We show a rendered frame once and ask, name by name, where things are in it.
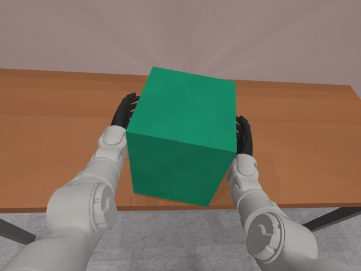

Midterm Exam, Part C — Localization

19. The robot right hand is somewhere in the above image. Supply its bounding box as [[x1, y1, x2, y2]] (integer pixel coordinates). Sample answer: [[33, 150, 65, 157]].
[[236, 116, 253, 156]]

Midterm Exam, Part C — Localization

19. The robot left hand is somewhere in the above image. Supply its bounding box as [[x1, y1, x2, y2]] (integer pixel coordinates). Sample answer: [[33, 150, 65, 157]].
[[111, 93, 140, 129]]

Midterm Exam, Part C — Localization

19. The right robot forearm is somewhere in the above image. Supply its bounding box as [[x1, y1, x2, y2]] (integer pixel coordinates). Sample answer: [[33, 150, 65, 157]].
[[227, 154, 292, 235]]

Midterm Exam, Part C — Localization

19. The right robot upper arm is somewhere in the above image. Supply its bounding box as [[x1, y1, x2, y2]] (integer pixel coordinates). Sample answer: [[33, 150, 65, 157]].
[[245, 212, 359, 271]]

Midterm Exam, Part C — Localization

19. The carton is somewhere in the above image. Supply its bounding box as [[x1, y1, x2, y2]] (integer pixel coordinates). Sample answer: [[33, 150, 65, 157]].
[[126, 67, 237, 207]]

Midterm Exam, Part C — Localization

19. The table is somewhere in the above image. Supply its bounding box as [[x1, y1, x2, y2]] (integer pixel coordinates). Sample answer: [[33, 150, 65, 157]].
[[0, 68, 361, 245]]

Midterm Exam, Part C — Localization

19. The left robot upper arm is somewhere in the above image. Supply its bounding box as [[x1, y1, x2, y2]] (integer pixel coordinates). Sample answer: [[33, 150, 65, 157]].
[[0, 182, 118, 271]]

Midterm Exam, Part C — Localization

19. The left robot forearm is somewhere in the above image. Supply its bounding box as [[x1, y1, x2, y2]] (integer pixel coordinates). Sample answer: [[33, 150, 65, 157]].
[[46, 125, 127, 229]]

